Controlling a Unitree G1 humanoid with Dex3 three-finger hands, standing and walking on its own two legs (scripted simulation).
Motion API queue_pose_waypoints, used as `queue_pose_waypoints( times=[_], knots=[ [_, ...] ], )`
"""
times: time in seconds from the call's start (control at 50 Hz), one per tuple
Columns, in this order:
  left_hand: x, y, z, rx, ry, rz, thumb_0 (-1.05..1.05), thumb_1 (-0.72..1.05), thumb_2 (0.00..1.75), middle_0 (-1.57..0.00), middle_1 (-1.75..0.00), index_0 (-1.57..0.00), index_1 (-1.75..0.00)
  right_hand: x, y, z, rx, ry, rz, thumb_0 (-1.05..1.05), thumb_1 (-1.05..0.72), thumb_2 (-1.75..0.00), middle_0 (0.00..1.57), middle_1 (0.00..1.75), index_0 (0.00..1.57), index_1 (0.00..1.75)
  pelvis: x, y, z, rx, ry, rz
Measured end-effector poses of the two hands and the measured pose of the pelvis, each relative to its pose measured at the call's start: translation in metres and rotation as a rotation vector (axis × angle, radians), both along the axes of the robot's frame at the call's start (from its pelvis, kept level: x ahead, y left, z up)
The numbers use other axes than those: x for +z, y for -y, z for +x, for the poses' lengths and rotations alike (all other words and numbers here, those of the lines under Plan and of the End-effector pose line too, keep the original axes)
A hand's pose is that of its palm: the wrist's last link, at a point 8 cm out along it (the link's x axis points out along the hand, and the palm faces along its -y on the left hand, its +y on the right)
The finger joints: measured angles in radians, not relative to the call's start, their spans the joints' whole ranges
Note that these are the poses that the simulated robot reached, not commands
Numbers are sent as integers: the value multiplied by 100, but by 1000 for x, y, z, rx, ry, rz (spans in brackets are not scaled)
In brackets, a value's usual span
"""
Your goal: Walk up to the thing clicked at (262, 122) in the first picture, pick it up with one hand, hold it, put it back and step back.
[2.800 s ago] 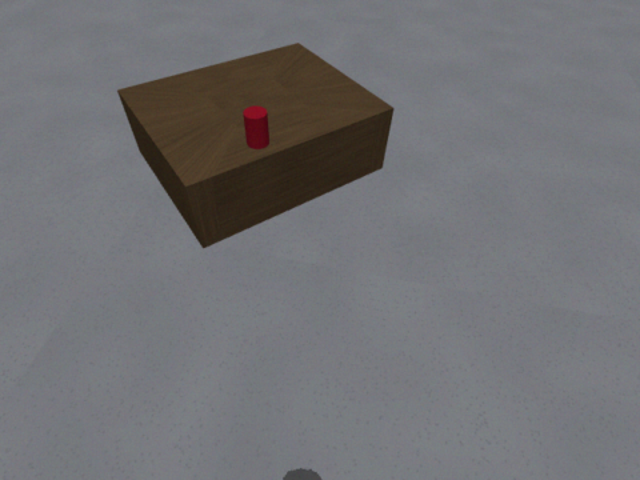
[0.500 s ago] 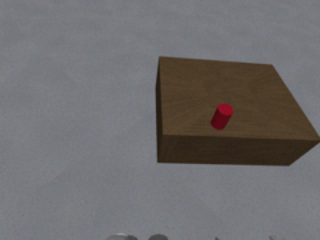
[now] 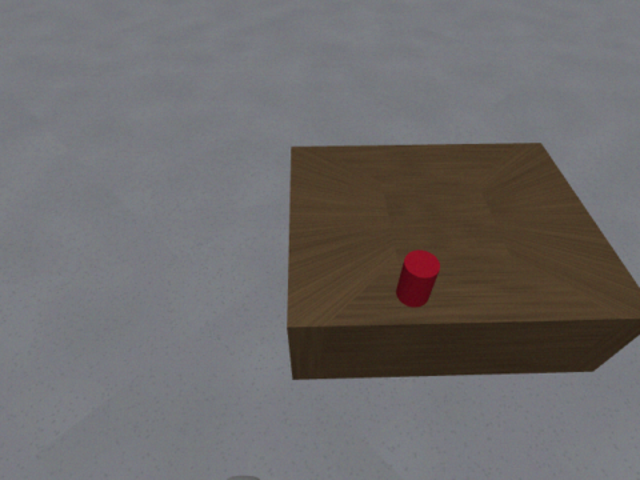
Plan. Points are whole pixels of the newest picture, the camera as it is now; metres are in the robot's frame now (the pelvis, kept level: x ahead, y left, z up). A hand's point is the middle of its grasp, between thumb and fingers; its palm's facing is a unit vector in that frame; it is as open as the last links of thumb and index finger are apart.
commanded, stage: walk up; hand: right
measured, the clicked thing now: (416, 279) +0.67 -0.24 -0.36
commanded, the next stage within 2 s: none
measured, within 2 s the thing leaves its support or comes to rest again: neither
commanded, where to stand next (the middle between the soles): +0.25 -0.06 m, yaw +4 degrees
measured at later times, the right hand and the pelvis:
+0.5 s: hand (591, 456) +0.21 -0.36 -0.12, palm faces -0.07 +0.89 -0.46, open 7.4 cm; pelvis +0.14 -0.07 +0.00, yaw +2 degrees
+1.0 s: hand (558, 402) +0.29 -0.37 -0.16, palm faces -0.14 +0.91 -0.39, open 7.4 cm; pelvis +0.19 -0.10 -0.01, yaw +6 degrees
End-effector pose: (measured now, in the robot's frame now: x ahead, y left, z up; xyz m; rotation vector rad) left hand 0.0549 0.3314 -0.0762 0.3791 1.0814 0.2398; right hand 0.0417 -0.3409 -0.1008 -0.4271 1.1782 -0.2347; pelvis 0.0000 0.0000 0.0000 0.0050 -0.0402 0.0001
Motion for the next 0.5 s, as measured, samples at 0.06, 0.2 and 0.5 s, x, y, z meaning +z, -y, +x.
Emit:
queue_pose_waypoints(
  times=[0.06,0.2,0.5],
  knots=[
    [3,15,3,24,-24,-13,0,90,90,-20,-30,-20,-30,7,1,33,44,18,29,1,-90,-90,20,30,20,30,8,11,18,10,-6,1],
    [-17,38,14,69,-91,-70,0,90,90,-20,-30,-20,-31,19,-3,107,120,60,45,1,-90,-90,20,30,21,30,9,27,64,35,-3,-3],
    [-28,88,130,16,-68,-85,0,90,90,-20,-30,-20,-30,27,60,160,67,68,-14,1,-90,-90,21,30,21,30,4,73,141,44,10,13]
  ],
)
